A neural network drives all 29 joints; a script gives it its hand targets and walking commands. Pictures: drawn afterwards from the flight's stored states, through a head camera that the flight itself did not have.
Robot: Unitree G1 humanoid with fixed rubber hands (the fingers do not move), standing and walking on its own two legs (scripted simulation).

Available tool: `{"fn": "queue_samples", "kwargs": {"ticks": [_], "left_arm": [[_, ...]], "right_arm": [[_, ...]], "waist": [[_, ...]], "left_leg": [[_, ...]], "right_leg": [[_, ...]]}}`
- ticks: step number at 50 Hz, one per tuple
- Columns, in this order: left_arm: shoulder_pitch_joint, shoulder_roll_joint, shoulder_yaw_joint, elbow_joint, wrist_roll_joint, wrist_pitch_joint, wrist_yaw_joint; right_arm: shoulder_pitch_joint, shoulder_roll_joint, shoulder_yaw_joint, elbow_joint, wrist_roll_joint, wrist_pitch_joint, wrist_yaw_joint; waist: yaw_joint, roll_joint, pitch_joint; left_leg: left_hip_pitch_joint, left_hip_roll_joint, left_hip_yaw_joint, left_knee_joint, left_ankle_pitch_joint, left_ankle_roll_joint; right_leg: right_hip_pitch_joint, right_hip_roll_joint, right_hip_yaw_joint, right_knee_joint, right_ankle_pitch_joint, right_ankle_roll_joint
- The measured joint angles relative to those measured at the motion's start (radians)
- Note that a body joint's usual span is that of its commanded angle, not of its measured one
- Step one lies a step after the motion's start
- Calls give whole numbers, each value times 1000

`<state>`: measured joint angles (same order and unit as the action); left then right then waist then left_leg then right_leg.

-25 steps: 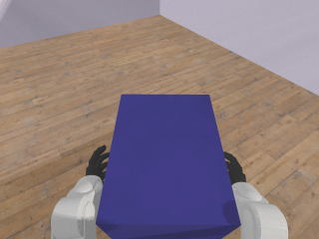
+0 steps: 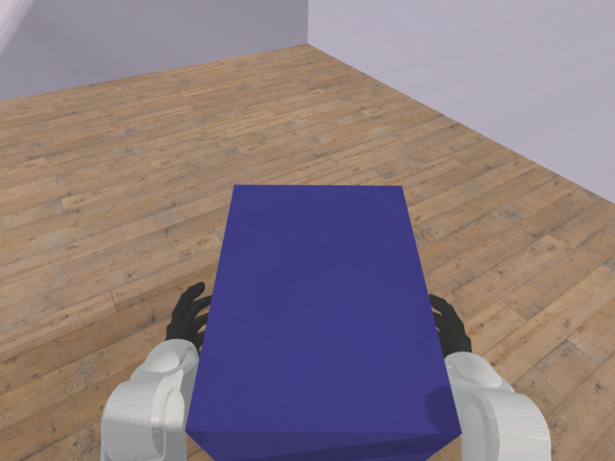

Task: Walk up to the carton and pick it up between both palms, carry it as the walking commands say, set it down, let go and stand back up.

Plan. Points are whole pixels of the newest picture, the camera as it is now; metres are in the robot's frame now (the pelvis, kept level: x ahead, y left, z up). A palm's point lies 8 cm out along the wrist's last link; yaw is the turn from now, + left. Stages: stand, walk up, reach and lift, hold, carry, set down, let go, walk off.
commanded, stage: carry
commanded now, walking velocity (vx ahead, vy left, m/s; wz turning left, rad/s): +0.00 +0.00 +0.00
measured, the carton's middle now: (316, 340) +0.28 +0.02 +0.04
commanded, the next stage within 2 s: hold in 1.04 s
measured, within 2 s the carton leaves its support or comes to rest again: neither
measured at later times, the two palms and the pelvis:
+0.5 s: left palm (187, 353) +0.23 +0.16 +0.08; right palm (449, 371) +0.24 -0.14 +0.07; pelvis +0.00 +0.00 +0.00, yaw +0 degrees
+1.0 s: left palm (198, 354) +0.25 +0.16 +0.04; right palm (439, 378) +0.25 -0.14 +0.03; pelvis +0.00 +0.00 +0.00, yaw +0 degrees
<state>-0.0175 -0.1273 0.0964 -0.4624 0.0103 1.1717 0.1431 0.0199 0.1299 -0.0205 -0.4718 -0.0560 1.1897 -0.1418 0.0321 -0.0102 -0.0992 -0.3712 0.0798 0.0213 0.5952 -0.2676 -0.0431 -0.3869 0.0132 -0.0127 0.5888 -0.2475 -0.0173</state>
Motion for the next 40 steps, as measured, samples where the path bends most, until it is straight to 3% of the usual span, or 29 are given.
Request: {"fn": "queue_samples", "kwargs": {"ticks": [23,40], "left_arm": [[-4,0,7,82,12,-44,-6],[-28,0,20,232,25,-173,-23]], "right_arm": [[0,0,-7,92,0,-56,3],[0,0,-26,243,0,-209,12]], "waist": [[0,12,-12],[0,7,16]], "left_leg": [[0,0,0,0,4,0],[0,0,0,-7,4,0]], "right_leg": [[0,0,0,0,3,0],[3,0,0,-12,6,2]]}}
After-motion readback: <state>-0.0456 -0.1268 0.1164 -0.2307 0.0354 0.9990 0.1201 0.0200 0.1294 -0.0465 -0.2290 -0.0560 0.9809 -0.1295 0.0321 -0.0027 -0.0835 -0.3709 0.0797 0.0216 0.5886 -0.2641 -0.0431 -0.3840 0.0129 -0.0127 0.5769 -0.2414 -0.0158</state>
